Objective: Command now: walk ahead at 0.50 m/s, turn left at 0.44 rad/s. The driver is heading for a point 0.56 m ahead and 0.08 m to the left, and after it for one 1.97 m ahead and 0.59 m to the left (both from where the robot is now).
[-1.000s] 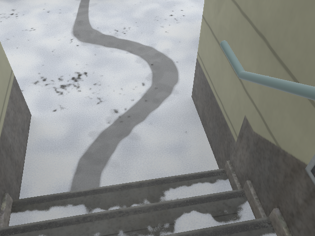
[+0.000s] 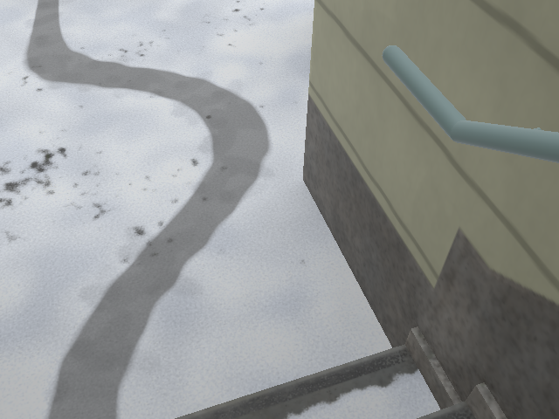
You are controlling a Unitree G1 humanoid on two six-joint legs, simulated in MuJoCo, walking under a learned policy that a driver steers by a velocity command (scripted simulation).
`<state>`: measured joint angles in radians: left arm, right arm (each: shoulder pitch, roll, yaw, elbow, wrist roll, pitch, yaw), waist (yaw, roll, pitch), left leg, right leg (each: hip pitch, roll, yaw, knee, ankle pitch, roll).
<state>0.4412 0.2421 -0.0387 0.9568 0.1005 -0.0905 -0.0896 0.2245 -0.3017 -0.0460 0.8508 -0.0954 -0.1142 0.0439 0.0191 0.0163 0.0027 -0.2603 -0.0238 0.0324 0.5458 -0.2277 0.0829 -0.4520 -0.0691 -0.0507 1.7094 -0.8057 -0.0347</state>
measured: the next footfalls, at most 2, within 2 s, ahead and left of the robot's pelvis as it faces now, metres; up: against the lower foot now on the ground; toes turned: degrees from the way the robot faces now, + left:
right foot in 0.38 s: +0.38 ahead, -0.10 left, -0.17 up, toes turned +9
left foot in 0.86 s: +0.29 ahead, +0.11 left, -0.17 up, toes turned +31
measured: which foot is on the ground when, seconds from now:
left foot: down 0.00-0.38, up 0.40-0.84, down 0.86-1.00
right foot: up 0.00-0.36, down 0.38-0.88, up 0.90-1.00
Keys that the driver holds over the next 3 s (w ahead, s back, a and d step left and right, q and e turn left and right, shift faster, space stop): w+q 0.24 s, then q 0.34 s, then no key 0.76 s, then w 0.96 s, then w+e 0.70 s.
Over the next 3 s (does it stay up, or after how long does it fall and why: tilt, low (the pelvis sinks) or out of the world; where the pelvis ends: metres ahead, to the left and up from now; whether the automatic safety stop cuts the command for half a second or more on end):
stays up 1.05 0.48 -0.53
